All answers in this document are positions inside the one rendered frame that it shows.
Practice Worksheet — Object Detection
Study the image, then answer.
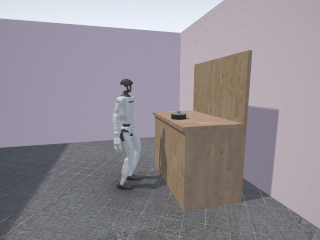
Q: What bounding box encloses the left robot forearm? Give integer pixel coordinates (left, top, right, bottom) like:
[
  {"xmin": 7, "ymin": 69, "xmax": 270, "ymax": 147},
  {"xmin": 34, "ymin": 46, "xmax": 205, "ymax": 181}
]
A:
[{"xmin": 130, "ymin": 116, "xmax": 136, "ymax": 128}]

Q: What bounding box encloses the table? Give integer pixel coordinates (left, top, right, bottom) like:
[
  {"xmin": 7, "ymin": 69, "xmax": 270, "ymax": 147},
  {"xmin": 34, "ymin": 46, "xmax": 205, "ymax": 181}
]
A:
[{"xmin": 153, "ymin": 50, "xmax": 252, "ymax": 212}]

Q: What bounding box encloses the robot torso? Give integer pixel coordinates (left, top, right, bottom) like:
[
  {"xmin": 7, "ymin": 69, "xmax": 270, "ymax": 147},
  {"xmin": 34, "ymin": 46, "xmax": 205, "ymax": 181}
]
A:
[{"xmin": 118, "ymin": 94, "xmax": 134, "ymax": 135}]

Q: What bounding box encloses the right robot foot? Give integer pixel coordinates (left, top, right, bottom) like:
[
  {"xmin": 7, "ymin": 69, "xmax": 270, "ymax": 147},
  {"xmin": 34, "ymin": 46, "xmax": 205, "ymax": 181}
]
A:
[{"xmin": 116, "ymin": 182, "xmax": 133, "ymax": 190}]

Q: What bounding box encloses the robot right hand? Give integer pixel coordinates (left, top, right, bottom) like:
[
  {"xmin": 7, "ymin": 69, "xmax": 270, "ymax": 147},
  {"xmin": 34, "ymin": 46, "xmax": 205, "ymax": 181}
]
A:
[{"xmin": 113, "ymin": 137, "xmax": 123, "ymax": 152}]

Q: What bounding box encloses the right robot forearm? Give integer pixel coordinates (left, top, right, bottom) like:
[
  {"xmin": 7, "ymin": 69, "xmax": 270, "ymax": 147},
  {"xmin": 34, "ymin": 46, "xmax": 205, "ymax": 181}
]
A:
[{"xmin": 112, "ymin": 114, "xmax": 120, "ymax": 137}]

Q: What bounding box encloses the right robot upper arm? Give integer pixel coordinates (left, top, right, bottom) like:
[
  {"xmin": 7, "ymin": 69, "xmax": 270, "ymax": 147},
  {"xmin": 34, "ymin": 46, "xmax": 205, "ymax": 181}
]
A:
[{"xmin": 112, "ymin": 96, "xmax": 125, "ymax": 120}]

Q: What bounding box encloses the pot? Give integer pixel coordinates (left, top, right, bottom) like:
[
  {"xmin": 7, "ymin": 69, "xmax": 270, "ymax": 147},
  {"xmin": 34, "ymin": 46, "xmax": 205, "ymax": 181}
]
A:
[{"xmin": 171, "ymin": 115, "xmax": 186, "ymax": 120}]

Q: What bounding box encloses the lid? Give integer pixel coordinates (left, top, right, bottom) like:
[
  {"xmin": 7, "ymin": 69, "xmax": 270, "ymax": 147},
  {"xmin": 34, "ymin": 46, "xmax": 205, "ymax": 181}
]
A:
[{"xmin": 171, "ymin": 112, "xmax": 187, "ymax": 115}]

